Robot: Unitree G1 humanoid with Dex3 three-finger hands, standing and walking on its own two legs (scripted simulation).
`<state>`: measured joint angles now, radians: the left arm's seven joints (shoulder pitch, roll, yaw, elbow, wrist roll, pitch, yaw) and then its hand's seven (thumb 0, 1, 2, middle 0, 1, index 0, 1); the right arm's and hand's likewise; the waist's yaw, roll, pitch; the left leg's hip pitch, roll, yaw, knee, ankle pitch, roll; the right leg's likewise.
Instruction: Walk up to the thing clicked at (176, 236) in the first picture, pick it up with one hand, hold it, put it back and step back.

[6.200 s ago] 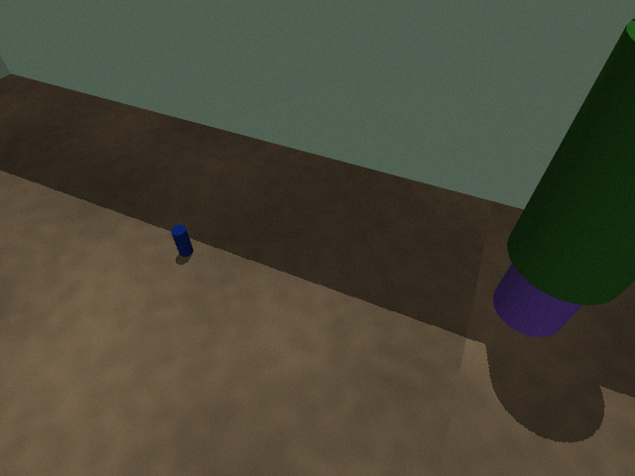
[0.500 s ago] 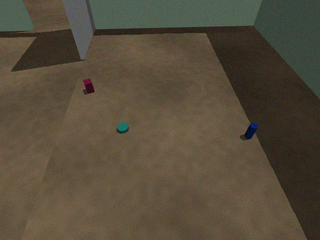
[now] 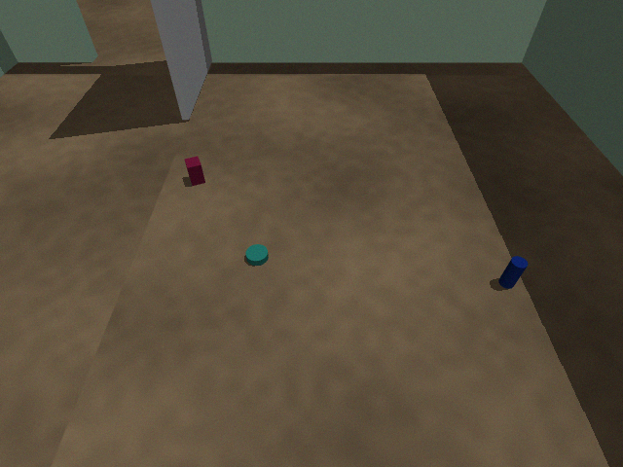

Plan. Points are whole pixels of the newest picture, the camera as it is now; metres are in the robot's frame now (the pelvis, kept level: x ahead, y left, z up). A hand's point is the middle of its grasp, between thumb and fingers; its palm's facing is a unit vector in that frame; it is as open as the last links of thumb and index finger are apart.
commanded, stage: walk up
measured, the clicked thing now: (512, 272) +0.97 -0.76 -0.71
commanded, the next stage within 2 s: none
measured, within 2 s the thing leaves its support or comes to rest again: neither
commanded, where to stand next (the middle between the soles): +1.13 -0.03 m, yaw -2 degrees
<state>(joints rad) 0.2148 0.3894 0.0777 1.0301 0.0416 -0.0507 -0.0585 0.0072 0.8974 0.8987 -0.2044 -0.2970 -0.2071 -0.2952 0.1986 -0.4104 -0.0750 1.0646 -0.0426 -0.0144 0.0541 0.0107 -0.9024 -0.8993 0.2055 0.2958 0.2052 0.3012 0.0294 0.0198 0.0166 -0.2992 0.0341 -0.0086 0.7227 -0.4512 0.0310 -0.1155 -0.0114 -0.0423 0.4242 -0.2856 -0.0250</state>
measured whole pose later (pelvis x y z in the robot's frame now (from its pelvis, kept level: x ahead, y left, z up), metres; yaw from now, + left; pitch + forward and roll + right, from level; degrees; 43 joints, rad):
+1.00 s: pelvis +0.45 +0.01 -0.01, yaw -1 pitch -1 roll -2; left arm 0.35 0.44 0.06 0.87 0.02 -0.06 -0.07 0.01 0.90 0.90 -0.20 -0.30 -0.21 -0.30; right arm 0.27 -0.44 -0.09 0.89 -0.04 -0.06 0.08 0.01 -0.90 -0.90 0.20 0.30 0.20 0.30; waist 0.05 0.00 0.05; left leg -0.43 0.10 0.05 0.56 -0.15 0.01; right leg -0.08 -0.01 -0.10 0.52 -0.41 0.00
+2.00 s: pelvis +0.85 +0.03 +0.00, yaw -18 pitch -2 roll -1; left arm 0.40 0.43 0.04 0.89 0.01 -0.01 -0.03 0.01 0.90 0.90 -0.20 -0.30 -0.21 -0.30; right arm 0.16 -0.38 -0.06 0.72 -0.02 -0.06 0.06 0.01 -0.90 -0.90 0.21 0.30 0.21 0.30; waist 0.03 -0.02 0.08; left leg -0.25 0.04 0.15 0.52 -0.25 0.04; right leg -0.43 -0.06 0.00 1.02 -0.35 -0.01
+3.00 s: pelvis +1.11 +0.08 -0.04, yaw -62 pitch +0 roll -1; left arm 0.24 0.46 0.10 0.77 0.02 0.05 -0.06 0.01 0.90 0.90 -0.20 -0.30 -0.20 -0.29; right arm 0.30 -0.50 -0.08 0.75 -0.03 -0.03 -0.01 0.01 -0.90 -0.90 0.21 0.30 0.21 0.30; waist -0.03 0.00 0.13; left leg -0.46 0.25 0.19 0.83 -0.33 -0.03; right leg -0.41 -0.03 -0.03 0.85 -0.48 -0.01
